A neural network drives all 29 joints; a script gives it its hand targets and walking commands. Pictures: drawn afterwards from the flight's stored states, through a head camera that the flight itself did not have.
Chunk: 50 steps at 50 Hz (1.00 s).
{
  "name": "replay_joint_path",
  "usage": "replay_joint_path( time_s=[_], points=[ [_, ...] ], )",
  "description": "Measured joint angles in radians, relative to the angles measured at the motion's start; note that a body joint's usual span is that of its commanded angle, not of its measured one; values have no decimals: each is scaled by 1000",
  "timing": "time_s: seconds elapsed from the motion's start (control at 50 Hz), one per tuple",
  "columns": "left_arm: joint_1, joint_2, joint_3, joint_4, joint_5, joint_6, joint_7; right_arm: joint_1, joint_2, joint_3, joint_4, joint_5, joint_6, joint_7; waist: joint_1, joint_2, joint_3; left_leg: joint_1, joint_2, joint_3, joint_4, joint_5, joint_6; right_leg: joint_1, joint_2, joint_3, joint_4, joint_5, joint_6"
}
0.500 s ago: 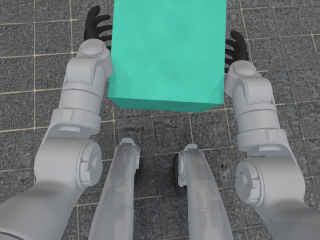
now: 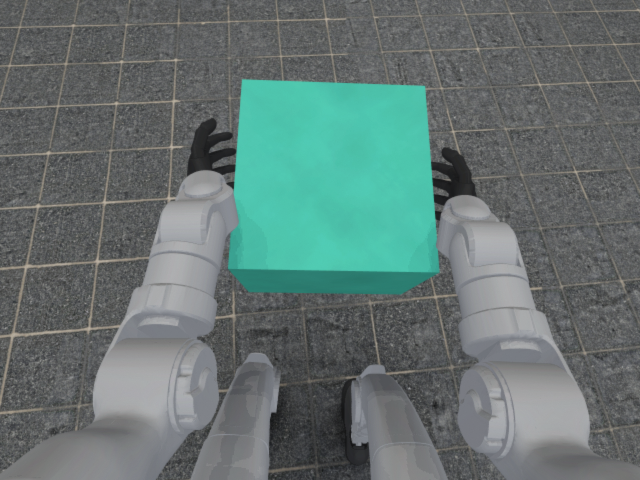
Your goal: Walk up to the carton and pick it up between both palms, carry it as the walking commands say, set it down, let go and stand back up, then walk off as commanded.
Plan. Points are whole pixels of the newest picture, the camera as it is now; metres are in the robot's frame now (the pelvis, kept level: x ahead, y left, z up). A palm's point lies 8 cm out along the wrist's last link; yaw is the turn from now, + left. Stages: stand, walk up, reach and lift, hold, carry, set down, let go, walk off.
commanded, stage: reach and lift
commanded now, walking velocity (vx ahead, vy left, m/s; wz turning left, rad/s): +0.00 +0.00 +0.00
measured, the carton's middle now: (329, 197) +0.47 +0.00 -0.06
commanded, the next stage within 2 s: hold in 1.76 s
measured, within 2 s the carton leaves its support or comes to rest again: neither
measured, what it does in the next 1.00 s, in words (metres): rises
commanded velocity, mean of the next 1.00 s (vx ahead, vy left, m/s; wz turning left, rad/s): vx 0.00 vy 0.00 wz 0.00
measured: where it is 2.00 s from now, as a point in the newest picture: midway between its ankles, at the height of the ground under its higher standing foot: (307, 428)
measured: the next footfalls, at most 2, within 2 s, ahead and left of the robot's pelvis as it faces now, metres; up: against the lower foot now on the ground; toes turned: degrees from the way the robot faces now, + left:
none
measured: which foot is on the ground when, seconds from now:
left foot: down 0.00-1.00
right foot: down 0.00-1.00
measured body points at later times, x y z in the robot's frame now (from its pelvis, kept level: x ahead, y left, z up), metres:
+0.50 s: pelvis +0.09 +0.00 +0.06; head +0.06 +0.02 +0.51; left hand +0.43 +0.17 +0.09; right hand +0.43 -0.15 +0.09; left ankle +0.16 +0.13 -0.66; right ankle +0.13 -0.12 -0.66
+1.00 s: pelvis +0.10 +0.00 +0.07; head +0.03 +0.02 +0.51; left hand +0.42 +0.17 +0.12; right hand +0.41 -0.15 +0.11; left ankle +0.16 +0.13 -0.66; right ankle +0.13 -0.12 -0.66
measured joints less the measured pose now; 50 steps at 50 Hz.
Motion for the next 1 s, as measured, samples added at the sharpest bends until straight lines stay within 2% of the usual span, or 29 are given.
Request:
replay_joint_path(
  time_s=[0.18, 0.3, 0.44, 0.54, 0.68, 0.82, 1.0],
  points=[
    [188, -87, 88, 47, 90, -2, -32, 172, 76, -66, 76, -93, -9, 43, 0, 0, -357, 17, 2, 0, -104, -3, 0, 22, -2, 0, -113, 2, -4],
    [225, -122, 151, 67, 151, 0, -57, 206, 104, -130, 98, -167, -9, 80, 0, 0, -414, 115, 2, 0, -170, -4, 3, 124, -5, 0, -187, 3, -4],
    [297, -132, 152, 67, 152, 44, -58, 295, 127, -112, 90, -168, 20, 80, 0, 0, -426, 252, 2, 0, -260, -3, 5, 267, -9, 0, -287, 10, -4],
    [384, -144, 111, 19, 152, 83, -68, 394, 135, -37, 7, -168, 75, 80, 0, 0, -439, 364, 2, 0, -337, 3, 6, 384, -13, 0, -374, 20, -4],
    [439, -157, 58, -64, 152, 146, -70, 470, 146, -23, -90, -168, 124, 96, 0, 0, -442, 480, 2, 0, -406, 10, 8, 506, -15, 0, -457, 34, -4],
    [443, -161, 57, -67, 154, 183, -70, 484, 145, -23, -106, -168, 161, 103, 0, 0, -441, 506, 2, 0, -426, 20, 9, 533, -16, 0, -478, 45, -4],
    [450, -163, 57, -68, 165, 180, -71, 477, 153, -51, -99, -170, 161, 108, 0, 0, -441, 506, 1, 0, -426, 26, 11, 533, -16, 1, -478, 51, -4]
  ],
)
